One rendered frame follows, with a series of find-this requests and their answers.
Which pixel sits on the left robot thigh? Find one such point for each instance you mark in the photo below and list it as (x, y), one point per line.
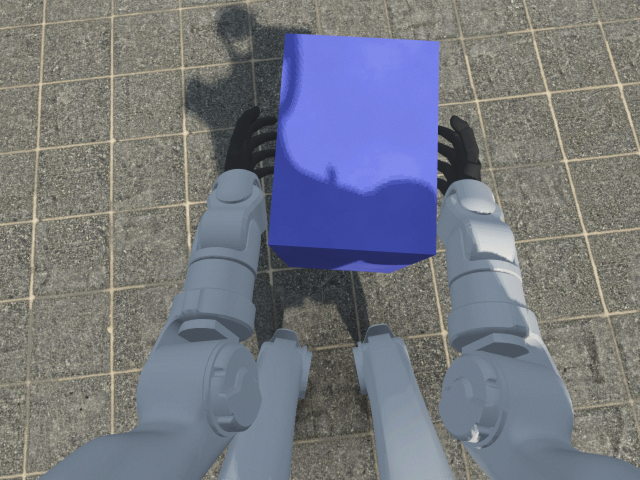
(264, 450)

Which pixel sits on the left robot hand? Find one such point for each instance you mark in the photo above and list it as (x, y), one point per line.
(239, 155)

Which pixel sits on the left robot shin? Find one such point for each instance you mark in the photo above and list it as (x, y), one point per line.
(280, 333)

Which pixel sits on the left robot upper arm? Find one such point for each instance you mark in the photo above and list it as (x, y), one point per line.
(192, 399)

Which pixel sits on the robot left forearm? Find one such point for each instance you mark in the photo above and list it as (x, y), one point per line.
(216, 301)

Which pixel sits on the carton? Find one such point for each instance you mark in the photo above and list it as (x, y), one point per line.
(355, 173)

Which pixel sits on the robot right forearm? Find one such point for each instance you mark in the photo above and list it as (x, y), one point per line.
(488, 305)

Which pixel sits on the right robot upper arm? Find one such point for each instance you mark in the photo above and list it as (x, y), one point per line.
(515, 419)

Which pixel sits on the right robot hand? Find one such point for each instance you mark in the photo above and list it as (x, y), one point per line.
(463, 157)

